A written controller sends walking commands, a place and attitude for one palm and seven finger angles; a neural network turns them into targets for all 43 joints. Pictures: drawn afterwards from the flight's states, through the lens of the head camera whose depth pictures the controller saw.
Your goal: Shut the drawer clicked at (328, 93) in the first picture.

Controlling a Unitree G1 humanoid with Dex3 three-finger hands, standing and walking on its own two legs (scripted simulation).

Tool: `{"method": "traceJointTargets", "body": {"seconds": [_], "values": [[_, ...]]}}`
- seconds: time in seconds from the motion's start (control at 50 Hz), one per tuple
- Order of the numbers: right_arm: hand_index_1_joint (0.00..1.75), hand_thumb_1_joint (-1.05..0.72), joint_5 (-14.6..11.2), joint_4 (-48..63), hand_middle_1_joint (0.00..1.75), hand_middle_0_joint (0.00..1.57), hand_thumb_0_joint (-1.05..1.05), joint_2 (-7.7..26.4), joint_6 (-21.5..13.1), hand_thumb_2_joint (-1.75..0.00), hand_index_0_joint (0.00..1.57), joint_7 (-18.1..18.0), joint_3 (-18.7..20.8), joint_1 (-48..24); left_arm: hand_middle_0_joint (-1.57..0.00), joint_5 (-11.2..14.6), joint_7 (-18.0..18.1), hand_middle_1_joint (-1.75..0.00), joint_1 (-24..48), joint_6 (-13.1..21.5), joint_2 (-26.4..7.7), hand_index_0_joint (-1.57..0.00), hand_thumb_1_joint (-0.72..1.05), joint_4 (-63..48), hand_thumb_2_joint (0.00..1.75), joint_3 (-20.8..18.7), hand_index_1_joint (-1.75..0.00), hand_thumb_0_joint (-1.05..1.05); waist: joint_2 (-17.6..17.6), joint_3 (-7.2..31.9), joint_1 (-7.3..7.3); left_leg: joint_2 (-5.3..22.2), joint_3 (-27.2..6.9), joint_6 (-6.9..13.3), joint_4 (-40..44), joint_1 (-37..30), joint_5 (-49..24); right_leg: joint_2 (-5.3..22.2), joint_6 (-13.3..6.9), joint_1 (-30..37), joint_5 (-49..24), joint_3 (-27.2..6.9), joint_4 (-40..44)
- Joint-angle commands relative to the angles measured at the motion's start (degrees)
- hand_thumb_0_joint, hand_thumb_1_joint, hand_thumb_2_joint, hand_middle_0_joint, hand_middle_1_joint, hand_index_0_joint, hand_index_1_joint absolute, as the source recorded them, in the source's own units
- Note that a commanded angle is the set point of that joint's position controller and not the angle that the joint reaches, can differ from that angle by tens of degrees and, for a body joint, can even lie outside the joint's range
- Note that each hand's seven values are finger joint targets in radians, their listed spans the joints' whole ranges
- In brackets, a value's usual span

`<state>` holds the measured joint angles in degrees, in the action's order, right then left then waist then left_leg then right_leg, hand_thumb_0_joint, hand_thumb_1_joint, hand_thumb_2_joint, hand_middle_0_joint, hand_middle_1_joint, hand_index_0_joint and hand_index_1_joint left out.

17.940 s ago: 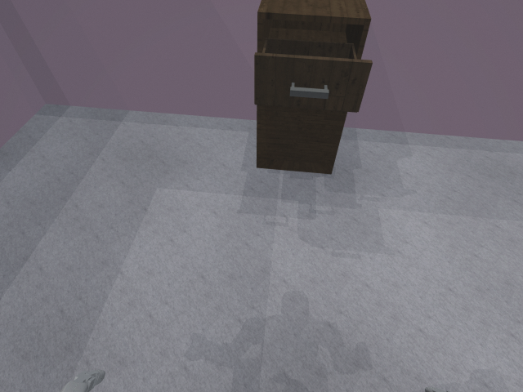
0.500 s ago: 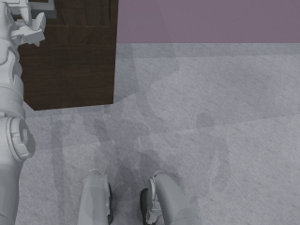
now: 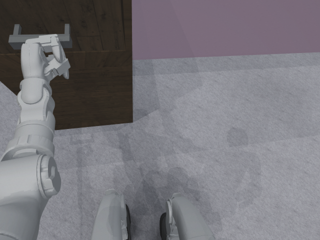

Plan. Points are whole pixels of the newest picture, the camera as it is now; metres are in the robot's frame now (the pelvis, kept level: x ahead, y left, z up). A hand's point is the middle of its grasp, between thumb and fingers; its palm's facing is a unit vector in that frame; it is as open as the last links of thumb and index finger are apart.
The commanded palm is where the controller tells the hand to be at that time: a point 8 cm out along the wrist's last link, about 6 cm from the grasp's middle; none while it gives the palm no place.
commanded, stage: draw the hand back to the body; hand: left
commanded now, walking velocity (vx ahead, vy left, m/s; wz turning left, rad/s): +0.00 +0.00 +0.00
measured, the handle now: (42, 35) +0.60 +0.25 +0.05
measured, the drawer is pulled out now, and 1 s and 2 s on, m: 0.00 0.00 0.00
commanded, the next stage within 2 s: step back with the hand held close in 1.44 s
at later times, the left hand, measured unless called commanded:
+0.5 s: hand (28, 84) +0.40 +0.21 +0.14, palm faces +0.10 -0.99 -0.06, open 3.3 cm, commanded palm +0.37 +0.26 +0.15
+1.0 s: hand out of the picture +0.29 +0.23 +0.23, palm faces +0.33 -0.89 -0.33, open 3.3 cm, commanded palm +0.24 +0.27 +0.25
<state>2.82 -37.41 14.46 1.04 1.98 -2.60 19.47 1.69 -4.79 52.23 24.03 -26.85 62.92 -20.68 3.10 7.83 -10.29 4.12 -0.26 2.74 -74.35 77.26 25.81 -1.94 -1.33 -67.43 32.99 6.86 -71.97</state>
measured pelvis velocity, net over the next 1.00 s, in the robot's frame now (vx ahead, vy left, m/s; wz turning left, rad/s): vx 0.06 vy -0.01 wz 0.06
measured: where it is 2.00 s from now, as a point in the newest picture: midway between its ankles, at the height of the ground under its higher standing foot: outside the picture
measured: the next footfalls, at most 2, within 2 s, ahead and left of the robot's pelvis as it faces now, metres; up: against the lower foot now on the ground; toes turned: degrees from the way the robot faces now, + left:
none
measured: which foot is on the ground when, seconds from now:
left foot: down 0.00-1.00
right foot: down 0.00-1.00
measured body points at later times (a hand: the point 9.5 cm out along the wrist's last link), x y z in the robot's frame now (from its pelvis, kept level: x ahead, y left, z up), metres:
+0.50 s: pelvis +0.06 -0.01 +0.07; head +0.13 +0.00 +0.52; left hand +0.39 +0.26 +0.14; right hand +0.20 -0.27 -0.03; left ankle +0.07 +0.09 -0.61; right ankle +0.01 -0.12 -0.61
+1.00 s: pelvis +0.06 -0.01 +0.13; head +0.06 -0.03 +0.57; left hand +0.27 +0.27 +0.25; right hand +0.27 -0.21 +0.04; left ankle +0.07 +0.09 -0.61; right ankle +0.01 -0.12 -0.61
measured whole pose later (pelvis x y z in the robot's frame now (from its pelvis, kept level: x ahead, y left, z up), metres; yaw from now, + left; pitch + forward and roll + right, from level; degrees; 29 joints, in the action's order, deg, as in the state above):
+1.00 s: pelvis +0.06 -0.01 +0.13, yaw +3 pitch +0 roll +0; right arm -1.9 -31.2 13.6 0.4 -4.3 -3.4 10.0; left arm 5.1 5.9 -17.0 1.9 -18.5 -10.0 -9.2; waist 3.7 1.4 1.4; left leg -0.2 3.2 1.6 -29.4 15.0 14.6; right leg 0.1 -0.9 -6.8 20.2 3.3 -26.9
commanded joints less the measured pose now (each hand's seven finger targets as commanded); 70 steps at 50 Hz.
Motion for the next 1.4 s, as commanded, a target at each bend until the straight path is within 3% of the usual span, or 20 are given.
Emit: {"method": "traceJointTargets", "body": {"seconds": [0.0,0.04,0.1,0.14,0.26,0.32,0.34,0.44,0.5,0.54,0.56,0.6,0.7,0.76,0.86,0.94,1.06,1.24,1.3,1.38], "values": [[0.3,-0.9,-0.47,2.55,0.3,0.2,0.0,10.98,0.48,-0.9,0.2,-0.88,4.16,9.99,-1.4,1.07,-0.32,-1.6,24.92,5.55,-14.29,-1.4,0.9,-14.64,0.9,-2.68,-1.6,0.0,7.77,30.58,-1.08,-0.87,-5.73,-0.61,6.47,-34.8,-14.04,-1.77,-0.37,4.43,-13.12,-4.21,10.24],[0.3,-0.9,-0.61,2.43,0.3,0.2,0.0,10.63,0.89,-0.9,0.2,-0.78,4.36,9.74,-1.4,1.66,-1.12,-1.6,23.6,5.99,-13.02,-1.4,0.9,-14.65,0.9,-2.26,-1.6,0.0,7.69,30.46,-1.06,-1.01,-5.32,-0.51,5.83,-35.18,-16.38,-1.81,-0.33,5.2,-15.62,-4.48,10.09],[0.3,-0.9,-1.84,6.12,0.3,0.2,0.0,10.59,1.95,-0.9,0.2,-0.67,5.01,8.26,-1.4,4.22,-2.62,-1.6,11.26,5.66,-17.76,-1.4,0.9,-28.49,0.9,-6.96,-1.6,0.0,10.15,41.56,4.89,-1.61,-3.56,-0.96,8.83,-42.77,-25.34,-1.76,-0.46,18.36,-26.52,-5.57,11.61],[0.3,-0.9,-2.96,8.51,0.3,0.2,0.0,9.74,1.95,-0.9,0.2,-0.52,5.17,7.19,-1.4,6.16,-3.81,-1.6,1.19,3.61,-14.94,-1.4,0.9,-36.63,0.9,-5.28,-1.6,0.0,9.7,44.61,6.71,-2.24,-2.87,-1.02,11.13,-46.98,-30.98,-1.77,-0.47,25.53,-34.57,-5.56,13.22],[0.3,-0.9,-5.49,9.64,0.3,0.2,0.0,8.79,1.14,-0.9,0.2,-1.77,5.08,4.34,-1.4,11.31,-5.11,-1.6,-16.82,-5.12,-6.13,-1.4,0.9,-41.58,0.9,-0.73,-1.6,0.0,-2.56,26.17,4.73,-2.93,0.22,0.35,17.02,-39.77,-24.28,-0.89,1.79,34.76,-41.87,-6.05,20.93],[0.3,-0.9,-5.74,9.56,0.3,0.2,0.0,8.61,-0.13,-0.9,0.2,-2.17,5.19,2.7,-1.4,12.67,-5.01,-1.6,-19.26,-5.22,-1.09,-1.4,0.9,-44.61,0.9,3.13,-1.6,0.0,-1.37,19.45,3.94,-3.08,0.2,0.22,19.71,-43.18,-21.98,-1.05,1.78,32.26,-36.94,-5.27,23.64],[0.3,-0.9,-5.83,9.74,0.3,0.2,0.0,8.53,-0.67,-0.9,0.2,-2.19,5.13,2.01,-1.4,12.75,-5.04,-1.6,-19.55,-4.49,-0.77,-1.4,0.9,-47.16,0.9,3.95,-1.6,0.0,1.82,18.37,4.21,-3.26,0.37,0.19,20.06,-45.35,-22.94,-1.02,1.34,31.9,-36.79,-5.35,24.14],[0.3,-0.9,-5.79,11.2,0.3,0.2,0.0,8.39,-2.23,-0.9,0.2,-2.49,5.03,-0.64,-1.4,12.73,-6.35,-1.6,-27.02,-3.21,-0.11,-1.4,0.9,-53.27,0.9,6.06,-1.6,0.0,3.62,17.04,5.2,-3.22,-0.56,0.12,22.99,-52.4,-26.72,-0.89,0.84,33.68,-36.51,-4.64,25.86],[0.3,-0.9,-5.82,12.69,0.3,0.2,0.0,8.41,-2.89,-0.9,0.2,-3.11,4.62,-3.31,-1.4,13.69,-6.74,-1.6,-31.0,-4.35,-2.7,-1.4,0.9,-56.28,0.9,3.01,-1.6,0.0,1.73,16.68,6.85,-3.33,-0.77,-0.01,25.47,-53.69,-25.35,-0.57,0.89,37.12,-35.78,-4.47,27.46],[0.3,-0.9,-5.91,13.99,0.3,0.2,0.0,8.19,-3.64,-0.9,0.2,-3.47,4.39,-5.05,-1.4,14.31,-6.89,-1.6,-32.67,-4.7,-4.34,-1.4,0.9,-61.49,0.9,1.37,-1.6,0.0,3.86,17.99,8.21,-3.49,-0.79,-0.01,26.9,-56.09,-26.87,-0.41,0.47,39.43,-36.17,-4.31,27.83],[0.3,-0.9,-5.86,15.06,0.3,0.2,0.0,7.03,-1.93,-0.9,0.2,-4.7,4.1,-9.38,-1.4,6.15,-0.49,-1.6,-37.31,-8.14,-8.84,-1.4,0.9,-63.29,0.9,2.76,-1.6,0.0,5.17,19.46,11.55,-3.75,-0.22,-0.46,30.2,-61.51,-28.26,1.23,-0.47,41.11,-35.51,-6.61,32.19],[0.3,-0.9,-5.73,17.08,0.3,0.2,0.0,6.1,-1.65,-0.9,0.2,-5.86,3.73,-9.78,-1.4,5.69,4.36,-1.6,-43.52,-11.88,-1.48,-1.4,0.9,-68.31,0.9,7.04,-1.6,0.0,2.64,14.54,9.92,-3.04,-0.41,-0.67,33.21,-63.07,-27.71,1.44,-0.13,41.39,-33.71,-5.42,34.62],[0.3,-0.9,-5.63,16.65,0.3,0.2,0.0,6.34,-0.67,-0.9,0.2,-7.49,2.86,-12.69,-1.4,4.15,9.43,-1.6,-48.21,-16.83,-1.82,-1.4,0.9,-71.58,0.9,7.09,-1.6,0.0,-3.45,6.88,9.61,-2.96,-0.01,-0.24,39.67,-64.23,-21.63,1.48,0.22,47.38,-30.76,-5.24,40.65],[0.3,-0.9,-5.51,16.0,0.3,0.2,0.0,6.25,-0.81,-0.9,0.2,-7.94,2.37,-14.08,-1.4,3.82,10.39,-1.6,-49.21,-18.11,-1.3,-1.4,0.9,-73.32,0.9,7.38,-1.6,0.0,-2.86,4.19,9.9,-3.27,0.26,-0.03,42.8,-67.26,-20.45,1.68,0.27,49.83,-29.4,-5.58,44.03],[0.3,-0.9,-5.01,15.51,0.3,0.2,0.0,5.63,-2.8,-0.9,0.2,-7.38,1.76,-15.2,-1.4,3.64,11.12,-1.6,-55.67,-18.43,-0.37,-1.4,0.9,-82.01,0.9,7.69,-1.6,0.0,1.11,2.95,10.82,-3.12,-0.85,-0.43,46.83,-73.25,-22.66,1.56,-0.32,53.58,-29.08,-5.03,47.48],[0.3,-0.9,-4.48,14.9,0.3,0.2,0.0,5.77,-4.07,-0.9,0.2,-6.71,1.9,-15.99,-1.4,3.7,11.27,-1.6,-63.81,-18.19,-2.56,-1.4,0.9,-86.72,0.9,4.03,-1.6,0.0,-1.68,0.5,11.93,-3.07,-0.66,-0.54,48.93,-73.99,-25.04,1.4,-0.22,56.03,-31.41,-4.82,50.06],[0.3,-0.9,-4.36,14.9,0.3,0.2,0.0,4.86,-5.41,-0.9,0.2,-5.9,2.21,-16.29,-1.4,4.06,11.09,-1.6,-71.34,-17.25,-2.04,-1.4,0.9,-95.54,0.9,1.68,-1.6,0.0,1.42,-1.7,12.26,-2.88,-0.33,-0.76,50.59,-74.91,-26.02,1.95,-0.2,58.7,-32.0,-4.76,51.25],[0.3,-0.9,-4.24,14.5,0.3,0.2,0.0,4.54,-8.08,-0.9,0.2,-5.73,3.14,-16.91,-1.4,4.08,11.36,-1.6,-82.37,-14.98,-4.08,-1.4,0.9,-104.09,0.9,-3.8,-1.6,0.0,-0.22,-3.79,13.5,-2.91,0.81,-0.51,49.66,-75.6,-25.94,1.92,0.15,57.88,-33.78,-5.15,53.41],[0.3,-0.9,-4.3,13.71,0.3,0.2,0.0,4.42,-7.7,-0.9,0.2,-5.94,3.34,-16.23,-1.4,4.2,11.05,-1.6,-81.91,-15.61,-0.07,-1.4,0.9,-98.57,0.9,-0.92,-1.6,0.0,-3.43,-7.6,12.41,-2.68,1.17,-0.32,49.75,-74.03,-22.98,2.28,0.67,56.21,-31.59,-5.0,53.36],[0.3,-0.9,-4.29,13.65,0.3,0.2,0.0,4.91,-7.37,-0.9,0.2,-6.53,3.6,-16.17,-1.4,4.0,11.13,-1.6,-78.53,-15.22,-0.95,-1.4,0.9,-97.74,0.9,-1.35,-1.6,0.0,-3.84,-7.95,12.55,-3.02,1.11,0.06,49.83,-74.11,-20.96,2.68,0.84,55.65,-29.14,-5.63,54.22]]}}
